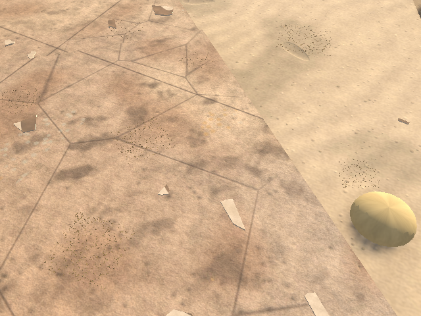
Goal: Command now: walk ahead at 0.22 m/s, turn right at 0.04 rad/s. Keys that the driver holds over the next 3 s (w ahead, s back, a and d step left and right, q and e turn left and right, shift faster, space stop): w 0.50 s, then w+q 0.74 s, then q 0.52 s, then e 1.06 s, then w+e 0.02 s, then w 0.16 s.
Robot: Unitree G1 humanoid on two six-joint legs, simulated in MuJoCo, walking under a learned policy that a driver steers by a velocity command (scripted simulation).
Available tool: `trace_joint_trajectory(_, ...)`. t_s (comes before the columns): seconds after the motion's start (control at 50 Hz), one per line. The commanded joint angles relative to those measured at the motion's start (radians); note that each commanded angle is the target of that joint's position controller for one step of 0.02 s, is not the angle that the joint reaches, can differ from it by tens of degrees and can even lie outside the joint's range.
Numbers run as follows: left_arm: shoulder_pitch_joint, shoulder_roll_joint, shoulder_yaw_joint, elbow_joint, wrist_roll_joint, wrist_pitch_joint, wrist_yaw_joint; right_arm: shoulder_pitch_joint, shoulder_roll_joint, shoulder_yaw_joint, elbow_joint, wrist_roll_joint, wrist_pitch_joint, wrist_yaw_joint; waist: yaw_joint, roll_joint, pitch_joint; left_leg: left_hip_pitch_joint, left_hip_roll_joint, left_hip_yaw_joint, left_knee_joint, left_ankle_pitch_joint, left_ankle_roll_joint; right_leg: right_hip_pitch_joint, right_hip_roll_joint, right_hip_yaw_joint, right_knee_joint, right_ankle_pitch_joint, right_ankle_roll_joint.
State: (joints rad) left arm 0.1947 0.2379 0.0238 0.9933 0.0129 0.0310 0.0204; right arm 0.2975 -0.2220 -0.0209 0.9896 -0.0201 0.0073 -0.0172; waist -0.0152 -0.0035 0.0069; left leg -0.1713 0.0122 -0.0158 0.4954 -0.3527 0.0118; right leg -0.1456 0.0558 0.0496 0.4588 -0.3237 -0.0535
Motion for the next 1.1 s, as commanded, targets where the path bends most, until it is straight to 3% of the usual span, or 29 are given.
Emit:
trace_joint_trajectory(0.02, 0.037, 0.152, 0.043, -0.023, -0.001, -0.013, -0.003, -0.017, -0.072, -0.017, -0.05, -0.004, -0.024, 0.004, 0.026, -0.047, 0.151, -0.187, -0.003, -0.022, -0.021, -0.213, 0.056, -0.086, -0.164, 0.259, -0.202, -0.449, -0.114)
trace_joint_trajectory(0.06, 0.044, 0.161, 0.053, -0.023, 0.004, -0.027, -0.007, 0.007, -0.054, -0.017, -0.047, -0.006, -0.044, 0.013, 0.014, -0.096, 0.117, -0.153, -0.013, 0.011, 0.027, -0.088, 0.064, -0.069, -0.222, 0.334, -0.245, -0.428, -0.147)
trace_joint_trajectory(0.1, -0.012, 0.152, 0.055, -0.045, -0.001, -0.043, -0.014, 0.081, -0.069, -0.023, -0.023, 0.0, -0.065, 0.019, -0.038, -0.067, 0.113, -0.023, -0.001, -0.029, -0.042, -0.091, 0.096, -0.169, -0.195, 0.289, -0.202, -0.361, -0.132)
trace_joint_trajectory(0.12, -0.089, 0.121, 0.046, -0.079, -0.006, -0.05, -0.019, 0.166, -0.095, -0.03, 0.006, 0.005, -0.075, 0.016, -0.085, 0.022, 0.121, 0.093, 0.048, -0.158, -0.17, -0.197, 0.13, -0.292, -0.113, 0.184, -0.073, -0.291, -0.09)
trace_joint_trajectory(0.14, -0.169, 0.067, 0.033, -0.119, -0.003, -0.063, -0.024, 0.283, -0.161, -0.05, 0.048, 0.012, -0.082, 0.01, -0.132, 0.192, 0.129, 0.246, 0.179, -0.407, -0.349, -0.349, 0.186, -0.465, 0.004, 0.004, 0.179, -0.156, -0.033)
trace_joint_trajectory(0.16, -0.226, 0.09, 0.034, -0.153, 0.024, -0.074, -0.024, 0.331, -0.203, -0.064, 0.07, 0.009, -0.082, 0.011, -0.146, 0.237, 0.173, 0.3, 0.32, -0.593, -0.419, -0.318, 0.229, -0.619, 0.013, -0.069, 0.324, -0.164, -0.019)
trace_joint_trajectory(0.18, -0.211, 0.116, 0.04, -0.144, 0.035, -0.082, -0.025, 0.281, -0.168, -0.057, 0.06, 0.001, -0.08, 0.01, -0.106, 0.127, 0.184, 0.283, 0.325, -0.561, -0.39, -0.232, 0.235, -0.643, -0.043, -0.028, 0.41, -0.125, -0.019)
trace_joint_trajectory(0.2, -0.155, 0.099, 0.037, -0.122, 0.027, -0.089, -0.033, 0.233, -0.137, -0.05, 0.045, -0.001, -0.083, 0.01, -0.067, 0.089, 0.151, 0.284, 0.293, -0.494, -0.381, -0.149, 0.222, -0.624, -0.067, -0.022, 0.445, -0.067, -0.015)
trace_joint_trajectory(0.26, -0.12, 0.082, 0.034, -0.11, 0.028, -0.092, -0.055, 0.197, -0.093, -0.036, 0.049, 0.002, -0.1, 0.006, -0.032, 0.105, 0.098, 0.273, 0.213, -0.313, -0.381, 0.104, 0.193, -0.59, -0.09, -0.063, 0.477, 0.039, 0.006)
trace_joint_trajectory(0.32, -0.185, 0.056, 0.026, -0.146, 0.03, -0.078, -0.061, 0.22, -0.075, -0.029, 0.069, 0.009, -0.106, -0.001, -0.03, 0.107, 0.108, 0.218, 0.183, -0.204, -0.37, 0.305, 0.189, -0.572, -0.086, -0.1, 0.414, 0.106, 0.039)
trace_joint_trajectory(0.42, -0.26, 0.056, 0.019, -0.204, 0.018, -0.067, -0.054, 0.205, -0.113, -0.034, 0.08, 0.011, -0.111, 0.001, -0.018, 0.131, 0.12, 0.105, 0.193, -0.123, -0.352, 0.525, 0.167, -0.347, -0.06, -0.144, 0.196, 0.167, 0.004)
trace_joint_trajectory(0.46, -0.17, 0.081, 0.032, -0.181, 0.01, -0.07, -0.043, 0.172, -0.134, -0.035, 0.076, 0.011, -0.108, -0.001, 0.033, 0.113, 0.086, 0.112, 0.211, -0.1, -0.251, 0.746, 0.139, -0.204, -0.031, -0.149, 0.144, 0.167, -0.033)
trace_joint_trajectory(0.48, -0.056, 0.098, 0.044, -0.142, 0.01, -0.077, -0.034, 0.159, -0.141, -0.036, 0.075, 0.014, -0.105, -0.001, 0.085, 0.087, 0.027, 0.119, 0.188, -0.063, -0.101, 0.876, 0.121, -0.072, -0.004, -0.157, 0.091, 0.184, -0.051)
trace_joint_trajectory(0.5, 0.097, 0.128, 0.061, -0.088, 0.016, -0.086, -0.023, 0.161, -0.134, -0.032, 0.072, 0.012, -0.103, 0.002, 0.137, 0.051, -0.064, 0.062, 0.14, -0.025, 0.103, 0.862, 0.101, 0.119, 0.002, -0.15, 0.06, 0.165, -0.069)
trace_joint_trajectory(0.52, 0.252, 0.203, 0.082, -0.066, 0.037, -0.098, -0.011, 0.184, -0.098, -0.022, 0.051, 0.011, -0.097, 0.007, 0.18, -0.045, -0.165, -0.117, 0.08, 0.004, 0.411, 0.539, 0.087, 0.328, -0.222, 0.112, -0.007, -0.074, -0.105)
trace_joint_trajectory(0.54, 0.293, 0.284, 0.093, -0.06, 0.042, -0.095, -0.016, 0.303, 0.031, -0.002, 0.037, 0.033, -0.092, 0.012, 0.108, -0.266, -0.283, -0.389, -0.091, 0.015, 0.753, -0.181, 0.062, 0.48, -0.496, 0.636, -0.195, -0.236, -0.217)
trace_joint_trajectory(0.56, 0.19, 0.216, 0.083, -0.07, 0.009, -0.087, -0.022, 0.228, -0.078, -0.028, 0.039, 0.008, -0.086, 0.01, 0.089, -0.093, -0.172, -0.455, -0.033, -0.074, 0.829, -0.109, 0.09, 0.327, -0.461, 0.682, -0.281, -0.382, -0.199)
trace_joint_trajectory(0.58, 0.062, 0.148, 0.064, -0.098, 0.004, -0.094, -0.023, 0.138, -0.094, -0.037, 0.012, 0.006, -0.085, 0.017, 0.047, -0.033, -0.023, -0.46, 0.023, -0.063, 0.802, 0.01, 0.101, 0.165, -0.426, 0.494, -0.286, -0.325, -0.168)
trace_joint_trajectory(0.6, 0.015, 0.1, 0.051, -0.102, 0.008, -0.107, -0.029, 0.104, -0.079, -0.036, 0.007, 0.007, -0.086, 0.026, 0.029, -0.016, 0.023, -0.42, 0.058, -0.057, 0.75, 0.074, 0.102, 0.065, -0.377, 0.35, -0.308, -0.145, -0.15)
trace_joint_trajectory(0.64, 0.035, 0.051, 0.036, -0.075, 0.009, -0.126, -0.022, 0.115, -0.052, -0.039, 0.013, -0.011, -0.064, 0.039, -0.01, -0.057, 0.041, -0.336, 0.085, -0.056, 0.687, 0.1, 0.09, -0.027, -0.309, 0.164, -0.326, 0.057, -0.105)
trace_joint_trajectory(0.66, 0.058, 0.038, 0.031, -0.065, 0.008, -0.136, -0.019, 0.115, -0.036, -0.038, 0.014, -0.009, -0.054, 0.043, -0.015, -0.058, 0.038, -0.324, 0.084, -0.051, 0.676, 0.11, 0.084, -0.031, -0.299, 0.114, -0.326, 0.134, -0.098)
trace_joint_trajectory(0.78, 0.188, 0.047, 0.027, -0.025, 0.004, -0.151, -0.006, -0.092, -0.022, -0.039, -0.066, -0.005, -0.028, 0.061, 0.003, -0.042, 0.086, -0.527, 0.085, 0.001, 0.571, 0.276, 0.06, 0.054, -0.272, -0.09, -0.343, 0.402, -0.063)
trace_joint_trajectory(0.92, 0.293, 0.064, 0.018, 0.019, 0.004, -0.139, 0.017, -0.326, 0.001, -0.011, -0.169, -0.004, -0.035, 0.072, 0.054, -0.046, 0.116, -0.462, 0.023, 0.157, 0.189, 0.362, 0.074, 0.176, -0.267, -0.239, -0.287, 0.735, -0.032)
trace_joint_trajectory(0.98, 0.298, 0.099, 0.025, 0.028, 0.007, -0.126, 0.032, -0.276, -0.029, -0.021, -0.168, -0.009, -0.033, 0.064, 0.017, -0.084, 0.063, -0.353, -0.053, 0.208, 0.144, 0.247, 0.13, 0.273, -0.291, -0.284, -0.133, 1.122, -0.019)
trace_joint_trajectory(1.02, 0.269, 0.129, 0.036, 0.016, 0.013, -0.11, 0.038, -0.134, -0.068, -0.039, -0.131, -0.013, -0.032, 0.059, -0.051, -0.119, -0.014, -0.206, -0.103, 0.208, 0.129, 0.144, 0.186, 0.28, -0.313, -0.295, 0.09, 1.26, -0.024)
trace_joint_trajectory(1.04, 0.253, 0.141, 0.04, 0.003, 0.016, -0.104, 0.032, -0.029, -0.102, -0.057, -0.1, -0.016, -0.037, 0.056, -0.094, -0.118, -0.069, -0.074, -0.119, 0.18, 0.079, 0.113, 0.218, 0.229, -0.318, -0.289, 0.264, 1.172, -0.033)
trace_joint_trajectory(1.06, 0.211, 0.148, 0.044, -0.021, 0.011, -0.104, 0.02, 0.103, -0.149, -0.082, -0.067, -0.028, -0.042, 0.044, -0.173, -0.056, -0.126, 0.131, -0.065, 0.075, -0.026, 0.103, 0.266, 0.069, -0.29, -0.303, 0.539, 0.915, -0.022)
trace_joint_trajectory(1.08, 0.233, 0.032, 0.025, -0.071, 0.013, -0.109, 0.003, 0.089, -0.24, -0.105, -0.074, -0.028, -0.038, 0.031, -0.096, 0.148, -0.176, 0.381, 0.224, -0.333, -0.03, 0.133, 0.362, -0.299, -0.145, -0.285, 0.871, -0.041, 0.012)
trace_joint_trajectory(1.1, 0.159, 0.081, 0.037, -0.142, -0.003, -0.119, -0.008, 0.103, -0.277, -0.114, -0.088, -0.005, -0.026, 0.034, -0.107, 0.152, -0.235, 0.486, 0.334, -0.755, -0.186, 0.096, 0.496, -0.562, 0.001, -0.073, 1.079, -0.214, 0.031)
